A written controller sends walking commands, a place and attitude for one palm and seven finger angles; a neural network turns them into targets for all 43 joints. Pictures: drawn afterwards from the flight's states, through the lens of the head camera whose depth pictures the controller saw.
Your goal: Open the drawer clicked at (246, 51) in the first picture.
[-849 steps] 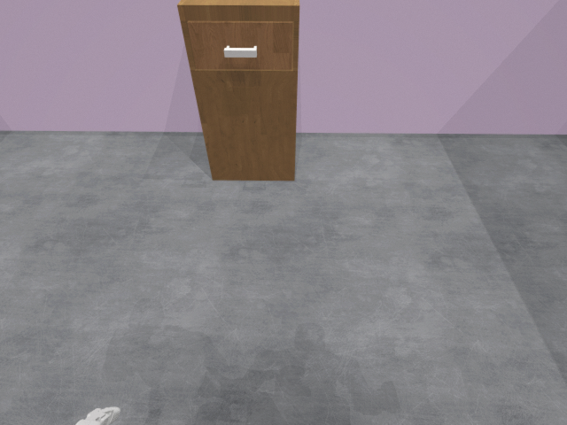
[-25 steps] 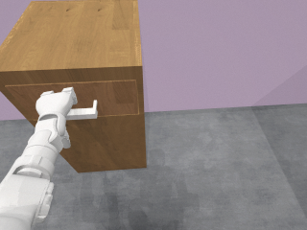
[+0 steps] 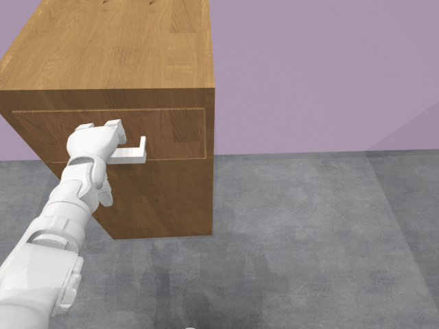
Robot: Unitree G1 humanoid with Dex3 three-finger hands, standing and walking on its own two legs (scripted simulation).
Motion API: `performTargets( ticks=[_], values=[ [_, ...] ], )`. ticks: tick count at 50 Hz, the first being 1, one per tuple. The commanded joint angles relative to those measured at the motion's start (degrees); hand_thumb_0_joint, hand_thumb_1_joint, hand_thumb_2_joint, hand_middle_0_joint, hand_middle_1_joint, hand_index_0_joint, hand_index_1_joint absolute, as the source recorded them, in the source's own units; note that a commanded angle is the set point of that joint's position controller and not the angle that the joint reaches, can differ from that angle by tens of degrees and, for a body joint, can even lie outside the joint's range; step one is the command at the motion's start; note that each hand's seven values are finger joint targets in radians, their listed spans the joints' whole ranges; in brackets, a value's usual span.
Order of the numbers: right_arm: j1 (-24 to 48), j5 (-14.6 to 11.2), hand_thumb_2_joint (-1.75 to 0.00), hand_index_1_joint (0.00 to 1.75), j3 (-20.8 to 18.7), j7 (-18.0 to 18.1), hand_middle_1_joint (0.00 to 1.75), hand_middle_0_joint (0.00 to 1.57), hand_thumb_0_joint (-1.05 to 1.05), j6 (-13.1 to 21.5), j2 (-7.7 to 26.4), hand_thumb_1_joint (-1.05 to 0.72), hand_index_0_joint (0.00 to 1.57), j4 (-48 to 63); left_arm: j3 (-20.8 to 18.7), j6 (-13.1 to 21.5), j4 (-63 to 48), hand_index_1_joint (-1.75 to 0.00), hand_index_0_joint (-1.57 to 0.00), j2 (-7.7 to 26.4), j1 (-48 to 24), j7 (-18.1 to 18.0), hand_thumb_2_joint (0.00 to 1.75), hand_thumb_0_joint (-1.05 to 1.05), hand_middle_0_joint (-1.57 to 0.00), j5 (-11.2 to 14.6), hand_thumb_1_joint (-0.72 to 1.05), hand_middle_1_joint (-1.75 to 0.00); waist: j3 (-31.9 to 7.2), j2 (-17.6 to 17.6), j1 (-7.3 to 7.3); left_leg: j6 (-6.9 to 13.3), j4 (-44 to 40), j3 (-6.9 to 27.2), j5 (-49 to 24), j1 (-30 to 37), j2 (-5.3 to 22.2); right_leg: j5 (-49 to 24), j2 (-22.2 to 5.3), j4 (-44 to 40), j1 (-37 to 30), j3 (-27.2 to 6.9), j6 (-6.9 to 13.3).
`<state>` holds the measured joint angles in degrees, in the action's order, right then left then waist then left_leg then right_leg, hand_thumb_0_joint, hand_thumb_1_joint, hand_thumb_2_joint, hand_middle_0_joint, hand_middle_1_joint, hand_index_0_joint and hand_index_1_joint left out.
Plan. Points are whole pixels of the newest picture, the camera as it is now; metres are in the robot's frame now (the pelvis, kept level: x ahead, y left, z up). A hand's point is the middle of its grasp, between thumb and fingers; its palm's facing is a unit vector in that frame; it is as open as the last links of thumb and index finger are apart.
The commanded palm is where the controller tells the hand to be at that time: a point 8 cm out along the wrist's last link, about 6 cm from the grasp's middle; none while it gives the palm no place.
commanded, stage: lower the fingers behind the handle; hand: left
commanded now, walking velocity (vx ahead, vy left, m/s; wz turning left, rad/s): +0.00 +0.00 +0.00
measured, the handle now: (118, 148) +0.51 +0.23 -0.03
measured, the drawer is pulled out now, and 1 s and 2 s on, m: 0.00 0.00 0.00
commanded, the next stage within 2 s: close the thumb around the handle in 1.38 s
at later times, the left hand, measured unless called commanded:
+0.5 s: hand (94, 172) +0.44 +0.26 -0.02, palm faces -0.14 -0.06 -0.99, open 14.2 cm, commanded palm +0.43 +0.23 +0.04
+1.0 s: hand (100, 174) +0.45 +0.26 -0.05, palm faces -0.06 -0.05 -1.00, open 13.9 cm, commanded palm +0.44 +0.22 +0.01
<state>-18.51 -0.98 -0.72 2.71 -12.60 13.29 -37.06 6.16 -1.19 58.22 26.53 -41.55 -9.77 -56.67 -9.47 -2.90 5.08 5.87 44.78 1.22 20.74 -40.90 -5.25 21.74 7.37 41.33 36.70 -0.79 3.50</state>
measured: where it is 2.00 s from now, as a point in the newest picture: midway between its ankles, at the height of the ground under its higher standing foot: outside the picture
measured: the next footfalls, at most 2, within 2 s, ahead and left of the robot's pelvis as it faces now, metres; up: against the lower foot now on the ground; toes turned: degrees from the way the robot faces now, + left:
none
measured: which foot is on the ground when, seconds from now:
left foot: down 0.00-1.00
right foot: down 0.00-1.00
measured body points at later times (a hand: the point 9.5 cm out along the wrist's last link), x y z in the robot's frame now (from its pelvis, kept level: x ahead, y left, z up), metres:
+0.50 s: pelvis +0.00 +0.01 -0.01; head +0.09 +0.03 +0.43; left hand +0.44 +0.26 +0.03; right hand +0.04 -0.26 -0.14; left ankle -0.01 +0.05 -0.71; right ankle -0.03 -0.09 -0.71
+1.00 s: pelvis -0.02 +0.02 -0.04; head +0.09 +0.05 +0.40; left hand +0.45 +0.26 +0.01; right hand +0.02 -0.24 -0.16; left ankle -0.01 +0.05 -0.71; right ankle -0.03 -0.09 -0.71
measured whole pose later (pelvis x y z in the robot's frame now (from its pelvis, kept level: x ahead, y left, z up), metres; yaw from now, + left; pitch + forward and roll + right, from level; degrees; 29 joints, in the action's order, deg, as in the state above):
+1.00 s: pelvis -0.02 +0.02 -0.04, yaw +0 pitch +24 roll -6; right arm -18.2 1.4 -1.9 0.2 -11.3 12.2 -39.1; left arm 5.7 -0.7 61.0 25.9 -45.4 -21.7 -61.9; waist -11.6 -3.6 4.8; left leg 7.0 60.2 2.2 25.6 -57.9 -5.4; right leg 26.4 7.6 54.4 52.3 2.4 2.1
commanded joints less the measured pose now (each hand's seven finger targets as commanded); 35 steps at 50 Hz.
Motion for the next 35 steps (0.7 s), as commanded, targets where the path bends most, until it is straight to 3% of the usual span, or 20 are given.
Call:
performTargets(
  ticks=[1,2,3,4,6,8,10,11,12,13,14,16,19,21,22,23,27,28,32,35],
  values=[
    [-4.2,0.9,-0.9,0.3,-4.0,2.2,0.3,0.2,0.0,1.3,9.6,-0.9,0.2,4.5,-7.6,12.5,-19.1,-1.2,-0.3,15.9,-20.8,-2.5,0.3,0.0,-0.3,-2.8,-0.5,-1.2,-17.6,-2.9,-0.42,-2.3,-0.4,3.2,-25.0,19.5,3.7,-17.5,-2.4,-2.5,0.3,-1.7,-0.1],
    [-4.1,1.0,-0.9,0.3,-4.0,2.0,0.3,0.2,0.0,1.4,9.5,-0.9,0.2,4.5,-10.4,14.5,-19.9,-1.2,-0.3,18.7,-20.6,-4.9,0.3,0.0,-0.3,-4.6,-0.5,-1.2,-18.0,-4.6,-1.6,-3.0,0.4,3.8,-24.7,18.1,3.8,-15.7,-2.1,-0.8,2.8,-1.4,0.2],
    [-3.9,1.4,-0.9,0.3,-4.0,1.6,0.3,0.2,0.0,1.5,9.0,-0.9,0.2,4.7,-10.2,15.0,-18.5,-1.2,-0.3,17.0,-18.8,-7.4,0.3,0.0,-0.3,-5.2,-0.5,-1.2,-17.0,-6.1,-1.98,-3.6,1.3,3.9,-24.9,17.0,3.9,-14.5,-1.8,0.6,5.2,-0.9,0.6],
    [-3.7,1.6,-0.9,0.3,-4.0,1.2,0.3,0.2,0.0,1.7,9.1,-0.9,0.2,4.7,-13.4,14.7,-17.9,-1.2,-0.3,19.4,-17.2,-10.2,0.3,0.0,-0.3,-5.7,-0.5,-1.2,-17.7,-5.8,-3.11,-4.0,1.9,4.2,-24.5,15.3,4.1,-13.4,-1.7,1.8,6.1,-0.4,0.8],
    [-3.4,2.2,-0.9,0.3,-4.2,0.2,0.3,0.2,0.0,1.9,9.3,-0.9,0.2,4.8,-16.0,11.9,-16.1,-1.2,-0.3,20.5,-16.2,-15.3,0.3,0.0,-0.3,-6.2,-0.5,-1.2,-20.3,-4.5,-4.13,-4.6,3.1,4.1,-25.4,12.9,4.0,-13.1,-1.6,4.2,6.4,0.1,1.0],
    [-3.8,2.4,-0.9,0.3,-4.6,-0.7,0.3,0.2,0.0,2.0,9.6,-0.9,0.2,5.3,-13.8,7.4,-13.9,-1.2,-0.3,17.4,-15.9,-19.2,0.3,0.0,-0.3,-6.2,-0.5,-1.2,-23.7,-3.4,-3.14,-4.9,4.2,3.7,-25.7,13.0,4.1,-13.9,-1.4,5.2,6.7,0.6,0.6],
    [-5.2,2.4,-0.9,0.3,-5.3,-1.6,0.3,0.2,0.0,2.0,10.3,-0.9,0.2,4.3,-10.8,2.9,-11.4,-1.2,-0.3,13.9,-17.8,-20.7,0.3,0.0,-0.3,-6.7,-0.5,-1.2,-27.3,-2.4,-1.78,-5.2,4.9,3.7,-27.8,15.0,4.5,-15.6,-1.2,5.4,6.6,1.1,0.1],
    [-5.3,2.2,-0.9,0.3,-5.6,-1.9,0.3,0.2,0.0,2.0,10.7,-0.9,0.2,3.8,-8.4,1.2,-11.7,-1.2,-0.3,11.6,-21.0,-20.3,0.3,0.0,-0.3,-6.2,-0.5,-1.2,-29.3,-1.8,-0.17,-5.5,5.1,4.4,-29.6,17.5,5.0,-16.2,-1.1,5.2,7.0,1.2,-0.2],
    [-6.3,1.9,-0.9,0.3,-6.0,-2.1,0.3,0.2,0.0,1.7,11.1,-0.9,0.2,3.3,-8.0,-0.4,-11.3,-1.2,-0.3,11.9,-21.5,-19.6,0.3,0.0,-0.3,-6.4,-0.5,-1.2,-31.0,-1.8,-0.08,-5.7,4.9,4.8,-30.8,20.4,5.4,-16.7,-1.1,4.7,7.2,1.3,-0.6],
    [-6.9,1.7,-0.9,0.3,-6.2,-2.2,0.3,0.2,0.0,1.6,11.2,-0.9,0.2,3.0,-4.7,-1.6,-12.1,-1.2,-0.3,8.5,-23.3,-18.1,0.3,0.0,-0.3,-5.4,-0.5,-1.2,-31.6,-0.9,1.29,-5.5,5.0,4.9,-31.9,22.7,5.6,-17.3,-0.9,3.6,6.5,1.2,-0.9],
    [-7.1,1.3,-0.9,0.3,-6.4,-1.9,0.3,0.2,0.0,1.4,11.2,-0.9,0.2,2.8,-4.2,-2.2,-12.9,-1.2,-0.3,8.2,-24.3,-16.4,0.3,0.0,-0.3,-4.6,-0.5,-1.2,-32.4,0.1,1.69,-5.2,4.7,5.0,-32.2,24.1,5.6,-18.1,-0.9,2.7,5.6,0.9,-1.2],
    [-7.7,1.4,-0.9,0.3,-6.4,-1.0,0.3,0.2,0.0,1.6,10.9,-0.9,0.2,2.1,-0.2,-1.0,-16.3,-1.2,-0.3,4.8,-29.3,-12.5,0.3,0.0,-0.3,-2.3,-0.5,-1.2,-31.2,0.1,4.22,-4.6,4.3,5.4,-32.8,26.9,5.8,-18.0,-1.2,0.9,6.0,0.6,-1.5],
    [-7.2,1.4,-0.9,0.3,-5.8,0.6,0.3,0.2,0.0,1.8,10.7,-0.9,0.2,1.3,-2.6,3.7,-18.4,-1.2,-0.3,8.9,-27.9,-9.0,0.3,0.0,-0.3,-2.6,-0.5,-1.2,-28.0,-1.7,3.3,-4.2,3.7,5.6,-31.9,27.5,5.6,-16.3,-1.4,0.2,7.2,0.2,-1.4],
    [-7.0,1.7,-0.9,0.3,-5.2,0.8,0.3,0.2,0.0,1.8,10.2,-0.9,0.2,0.8,-2.3,6.3,-16.0,-1.2,-0.3,8.3,-24.3,-8.2,0.3,0.0,-0.3,-3.6,-0.5,-1.2,-23.2,-5.7,2.29,-4.8,3.5,5.6,-32.7,26.0,5.5,-14.3,-1.4,0.3,9.8,0.7,-0.5],
    [-6.4,1.7,-0.9,0.3,-5.0,0.8,0.3,0.2,0.0,1.8,9.8,-0.9,0.2,0.8,-2.4,7.4,-14.3,-1.2,-0.3,8.1,-21.9,-8.2,0.3,0.0,-0.3,-4.7,-0.5,-1.2,-20.7,-5.2,2.0,-4.9,3.8,5.9,-31.2,24.6,5.6,-12.9,-1.2,0.7,11.8,0.8,-0.4],
    [-6.1,1.9,-0.9,0.3,-4.9,0.6,0.3,0.2,0.0,1.9,9.5,-0.9,0.2,1.1,-0.1,8.6,-15.1,-1.2,-0.3,5.1,-21.4,-8.2,0.3,0.0,-0.3,-4.7,-0.5,-1.2,-18.7,-7.1,1.97,-5.3,4.0,6.0,-30.6,24.2,5.7,-11.6,-1.2,1.1,13.5,1.0,-0.1],
    [-5.9,2.2,-0.9,0.3,-5.3,-0.3,0.3,0.2,0.0,2.2,9.3,-0.9,0.2,1.5,-1.1,11.9,-15.4,-1.2,-0.3,4.5,-18.9,-9.8,0.3,0.0,-0.3,-4.5,-0.5,-1.2,-20.7,-6.9,1.49,-6.3,5.8,7.8,-31.0,23.9,6.4,-10.4,-1.0,3.7,16.7,1.3,0.1],
    [-6.3,2.4,-0.9,0.3,-5.5,-0.6,0.3,0.2,0.0,2.3,9.2,-0.9,0.2,1.5,-0.2,11.7,-14.0,-1.2,-0.3,2.6,-18.4,-10.3,0.3,0.0,-0.3,-4.0,-0.5,-1.2,-20.1,-5.7,1.78,-6.2,6.2,7.8,-29.5,22.8,6.5,-9.8,-1.0,4.1,17.2,1.6,0.1],
    [-6.9,2.4,-0.9,0.3,-6.2,-1.4,0.3,0.2,0.0,2.5,10.0,-0.9,0.2,1.0,-1.3,10.8,-12.8,-1.2,-0.3,3.1,-20.5,-12.7,0.3,0.0,-0.3,-4.0,-0.5,-1.2,-23.6,-2.7,2.28,-6.4,7.4,9.4,-27.3,21.5,6.9,-9.1,-1.2,6.5,19.4,1.9,-0.3],
    [-7.1,2.7,-0.9,0.3,-6.4,-2.0,0.3,0.2,0.0,2.0,10.0,-0.9,0.2,0.6,0.0,8.5,-12.0,-1.2,-0.3,1.2,-21.5,-14.2,0.3,0.0,-0.3,-4.8,-0.5,-1.2,-25.1,-3.4,2.33,-7.0,8.3,9.9,-28.5,22.1,7.1,-8.6,-0.9,7.5,20.9,2.5,-0.2]
  ],
)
